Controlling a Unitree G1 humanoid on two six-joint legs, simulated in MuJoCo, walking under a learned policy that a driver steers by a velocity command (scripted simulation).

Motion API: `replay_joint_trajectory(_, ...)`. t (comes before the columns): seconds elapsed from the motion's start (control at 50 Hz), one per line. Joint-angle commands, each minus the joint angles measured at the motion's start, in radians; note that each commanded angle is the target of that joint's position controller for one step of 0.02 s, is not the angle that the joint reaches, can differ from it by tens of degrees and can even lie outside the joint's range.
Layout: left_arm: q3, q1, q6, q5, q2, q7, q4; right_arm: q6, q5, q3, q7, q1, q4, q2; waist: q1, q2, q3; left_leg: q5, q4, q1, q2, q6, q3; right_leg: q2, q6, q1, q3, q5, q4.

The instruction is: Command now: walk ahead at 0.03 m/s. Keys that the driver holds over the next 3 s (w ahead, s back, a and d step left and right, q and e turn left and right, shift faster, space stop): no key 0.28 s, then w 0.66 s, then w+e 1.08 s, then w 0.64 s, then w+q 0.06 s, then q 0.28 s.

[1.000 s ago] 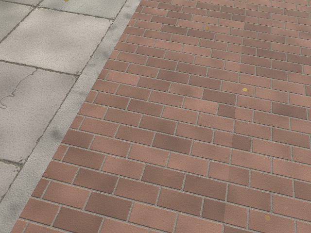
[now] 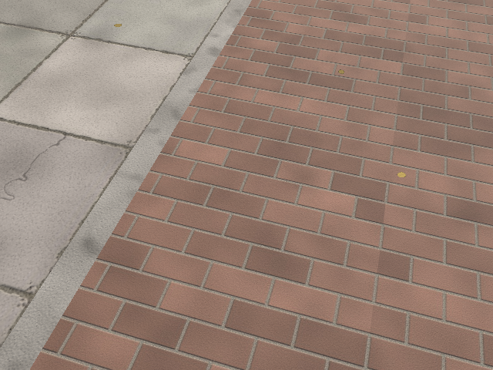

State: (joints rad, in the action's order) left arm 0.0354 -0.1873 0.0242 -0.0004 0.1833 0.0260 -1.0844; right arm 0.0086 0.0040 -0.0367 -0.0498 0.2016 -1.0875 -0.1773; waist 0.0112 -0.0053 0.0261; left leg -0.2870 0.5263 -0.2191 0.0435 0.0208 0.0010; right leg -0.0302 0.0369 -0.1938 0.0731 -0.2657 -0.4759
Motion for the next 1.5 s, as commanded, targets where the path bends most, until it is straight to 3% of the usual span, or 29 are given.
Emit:
replay_joint_trajectory(0.02, 0.014, -0.039, -0.003, 0.002, 0.086, 0.014, 0.014, -0.025, -0.006, -0.025, 0.001, 0.032, 0.010, -0.111, -0.001, -0.040, 0.060, 0.155, -0.116, -0.017, 0.019, -0.042, 0.030, 0.045, 0.004, -0.042, -0.049, 0.061, 0.087)
replay_joint_trajectory(0.1, 0.013, -0.042, -0.001, 0.000, 0.089, 0.010, 0.008, -0.035, -0.003, -0.024, 0.008, 0.053, -0.004, -0.092, -0.004, -0.033, 0.000, 0.240, -0.097, 0.023, 0.016, -0.047, 0.024, 0.057, 0.007, 0.001, -0.050, 0.156, 0.062)
replay_joint_trajectory(0.28, 0.010, -0.050, -0.010, -0.002, 0.091, 0.012, -0.010, -0.029, -0.001, -0.023, 0.008, 0.059, -0.010, -0.092, -0.006, -0.006, -0.004, 0.256, -0.098, 0.026, 0.006, -0.052, 0.017, 0.065, -0.002, 0.018, -0.052, 0.186, 0.052)
replay_joint_trajectory(0.34, 0.017, -0.073, -0.014, -0.017, 0.099, 0.015, -0.023, -0.024, 0.015, -0.034, 0.005, 0.096, -0.022, -0.108, -0.010, -0.011, 0.023, -0.225, -0.088, -0.020, -0.021, -0.096, 0.008, 0.030, 0.030, -0.045, -0.025, -0.259, 0.013)
replay_joint_trajectory(0.4, 0.013, -0.054, 0.021, -0.031, 0.086, 0.013, 0.007, -0.056, 0.031, -0.037, 0.006, 0.124, -0.003, -0.114, -0.024, -0.031, 0.149, -0.470, -0.136, -0.093, 0.053, -0.161, 0.130, 0.064, 0.066, -0.193, -0.081, -0.422, -0.022)
replay_joint_trajectory(0.46, 0.005, 0.005, 0.071, -0.029, 0.043, -0.009, 0.050, -0.092, 0.033, -0.054, 0.022, 0.228, -0.020, -0.167, -0.052, -0.160, 0.128, -0.445, -0.259, 0.046, 0.224, -0.267, 0.419, 0.023, 0.058, -0.333, -0.013, -0.221, -0.242)
replay_joint_trajectory(0.5, 0.003, 0.003, 0.085, -0.032, 0.042, -0.024, 0.064, -0.104, 0.025, -0.055, 0.027, 0.199, -0.001, -0.175, -0.026, -0.168, 0.119, -0.320, -0.259, 0.046, 0.292, -0.297, 0.509, 0.039, 0.082, -0.344, -0.040, -0.213, -0.286)
replay_joint_trajectory(0.56, 0.023, -0.202, 0.092, -0.038, 0.074, -0.028, -0.014, -0.098, 0.035, -0.049, 0.036, 0.031, 0.066, -0.162, 0.100, -0.096, 0.069, -0.100, -0.123, -0.177, 0.156, -0.177, 0.241, 0.034, 0.106, 0.053, -0.046, -0.108, -0.012)
replay_joint_trajectory(0.58, 0.052, -0.356, 0.090, -0.032, 0.155, -0.023, -0.058, -0.103, 0.033, -0.040, 0.037, -0.049, 0.107, -0.134, 0.161, 0.067, 0.044, 0.067, 0.159, -0.354, 0.031, -0.097, 0.059, 0.152, 0.150, 0.249, -0.269, -0.127, 0.116)
replay_joint_trajectory(0.6, 0.082, -0.467, 0.093, -0.026, 0.282, -0.032, -0.075, -0.124, 0.032, -0.027, 0.034, -0.050, 0.148, -0.079, 0.171, 0.349, 0.002, -0.087, 0.501, -0.570, -0.094, -0.041, -0.060, 0.378, 0.273, 0.414, -0.691, -0.078, 0.272)
replay_joint_trajectory(0.62, 0.049, -0.406, 0.102, -0.006, 0.191, -0.033, -0.055, -0.136, 0.033, -0.034, 0.036, -0.069, 0.151, -0.111, 0.126, 0.221, 0.029, -0.232, 0.692, -0.684, -0.055, -0.059, 0.049, 0.427, 0.290, 0.410, -0.765, 0.004, 0.264)
replay_joint_trajectory(0.64, 0.031, -0.343, 0.109, -0.004, 0.131, -0.034, -0.033, -0.142, 0.043, -0.033, 0.045, -0.042, 0.142, -0.109, 0.082, 0.128, 0.060, -0.167, 0.776, -0.738, -0.013, -0.086, 0.082, 0.405, 0.255, 0.406, -0.647, 0.103, 0.232)
replay_joint_trajectory(0.68, 0.015, -0.274, 0.105, -0.009, 0.111, -0.044, -0.006, -0.143, 0.034, -0.040, 0.052, -0.031, 0.129, -0.112, 0.037, 0.039, 0.060, -0.014, 0.722, -0.730, 0.047, -0.104, 0.054, 0.332, 0.190, 0.368, -0.428, 0.284, 0.238)
replay_joint_trajectory(0.72, -0.002, -0.288, 0.085, -0.003, 0.075, -0.040, -0.007, -0.131, 0.030, -0.048, 0.060, -0.048, 0.136, -0.104, 0.024, 0.065, 0.050, 0.051, 0.635, -0.652, 0.069, -0.094, 0.017, 0.272, 0.146, 0.311, -0.295, 0.380, 0.264)
replay_joint_trajectory(0.82, 0.000, -0.283, 0.072, 0.008, 0.137, -0.007, 0.024, -0.110, 0.019, -0.018, 0.069, -0.265, 0.227, -0.044, 0.045, 0.071, 0.111, 0.266, 0.246, -0.503, 0.025, -0.046, -0.060, 0.203, 0.133, 0.120, -0.152, 0.407, 0.359)
replay_joint_trajectory(0.92, 0.018, -0.345, 0.077, -0.014, 0.162, -0.004, 0.005, -0.111, 0.033, -0.012, 0.090, -0.391, 0.290, -0.086, 0.052, 0.096, 0.142, 0.332, 0.030, -0.429, -0.004, -0.083, -0.061, 0.257, 0.130, 0.212, -0.127, 0.427, 0.376)
replay_joint_trajectory(0.98, 0.033, -0.320, 0.067, -0.010, 0.187, -0.006, 0.013, -0.121, 0.029, -0.036, 0.095, -0.324, 0.296, -0.147, -0.019, 0.127, 0.050, 0.256, -0.001, -0.285, -0.053, -0.128, -0.066, 0.285, 0.104, 0.319, -0.128, 0.828, 0.215)
replay_joint_trajectory(1.02, 0.034, -0.267, 0.052, -0.002, 0.194, -0.010, 0.036, -0.120, 0.031, -0.078, 0.078, -0.034, 0.221, -0.228, -0.167, 0.150, -0.126, 0.255, -0.012, 0.106, -0.072, -0.176, -0.064, 0.232, 0.066, 0.219, -0.109, 0.977, -0.118)
replay_joint_trajectory(1.04, 0.019, -0.256, 0.053, 0.014, 0.156, -0.016, 0.069, -0.115, 0.011, -0.097, 0.064, 0.161, 0.183, -0.306, -0.218, 0.045, -0.287, 0.220, 0.032, 0.459, 0.138, -0.231, 0.164, 0.162, 0.042, -0.046, -0.090, 0.609, -0.439)
replay_joint_trajectory(1.06, -0.023, -0.423, 0.071, -0.012, -0.021, -0.027, 0.064, -0.116, -0.015, -0.092, 0.075, 0.204, 0.163, -0.332, -0.109, -0.243, -0.483, 0.033, -0.109, 0.748, 0.404, -0.393, 0.668, -0.017, -0.004, -0.387, -0.144, -0.280, -0.794)
replay_joint_trajectory(1.08, 0.007, -0.332, 0.091, -0.045, 0.104, -0.029, 0.060, -0.118, -0.007, -0.070, 0.077, 0.176, 0.164, -0.232, -0.148, -0.154, -0.406, -0.090, -0.223, 0.632, 0.366, -0.345, 0.717, 0.019, 0.015, -0.463, -0.252, -0.291, -0.913)
replay_joint_trajectory(1.1, 0.026, -0.224, 0.096, -0.065, 0.154, -0.023, 0.102, -0.124, 0.004, -0.055, 0.075, 0.065, 0.176, -0.188, -0.119, -0.124, -0.212, -0.072, -0.257, 0.449, 0.338, -0.286, 0.533, 0.069, 0.025, -0.524, -0.208, -0.201, -0.922)
replay_joint_trajectory(1.12, 0.029, -0.177, 0.092, -0.058, 0.152, -0.011, 0.115, -0.133, 0.004, -0.043, 0.078, -0.027, 0.189, -0.155, -0.077, -0.033, -0.126, 0.017, -0.293, 0.266, 0.306, -0.254, 0.398, 0.123, 0.026, -0.476, -0.187, -0.101, -0.881)
replay_joint_trajectory(1.14, 0.040, -0.167, 0.081, -0.042, 0.139, -0.001, 0.114, -0.141, -0.004, -0.037, 0.084, -0.070, 0.184, -0.127, -0.042, -0.020, -0.075, 0.085, -0.325, 0.130, 0.268, -0.225, 0.291, 0.153, 0.028, -0.418, -0.180, -0.049, -0.834)
replay_joint_trajectory(1.18, 0.046, -0.230, 0.048, -0.042, 0.086, -0.001, 0.105, -0.144, -0.018, -0.033, 0.086, -0.083, 0.161, -0.103, 0.012, -0.072, -0.051, 0.100, -0.379, 0.005, 0.219, -0.201, 0.153, 0.187, 0.039, -0.323, -0.186, -0.019, -0.779)
replay_joint_trajectory(1.24, 0.055, -0.164, 0.016, -0.039, 0.087, 0.005, 0.150, -0.149, -0.017, -0.043, 0.070, -0.065, 0.141, -0.145, 0.027, -0.072, 0.012, 0.126, -0.438, -0.050, 0.221, -0.215, 0.055, 0.205, 0.027, -0.399, -0.187, 0.038, -0.713)
replay_joint_trajectory(1.32, 0.064, -0.048, 0.023, -0.025, 0.105, -0.012, 0.200, -0.140, -0.025, -0.051, 0.040, -0.003, 0.130, -0.183, 0.006, -0.037, 0.032, 0.206, -0.441, 0.041, 0.221, -0.212, -0.037, 0.197, 0.000, -0.540, -0.206, 0.231, -0.552)
replay_joint_trajectory(1.4, 0.048, 0.099, 0.034, -0.019, 0.084, -0.042, 0.253, -0.128, -0.016, -0.055, 0.025, 0.058, 0.133, -0.211, -0.046, -0.014, 0.056, 0.266, -0.429, 0.120, 0.215, -0.187, -0.138, 0.180, -0.002, -0.543, -0.115, 0.342, -0.342)
replay_joint_trajectory(1.5, 0.032, 0.234, 0.033, -0.025, 0.079, -0.079, 0.342, -0.094, 0.003, -0.069, 0.024, 0.143, 0.127, -0.244, -0.088, -0.023, 0.090, 0.376, -0.338, 0.301, 0.265, -0.173, -0.194, 0.149, 0.028, -0.578, -0.030, 0.206, -0.204)
